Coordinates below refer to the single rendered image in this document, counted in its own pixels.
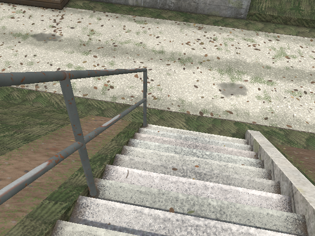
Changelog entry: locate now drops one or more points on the stairs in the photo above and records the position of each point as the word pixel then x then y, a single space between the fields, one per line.
pixel 175 182

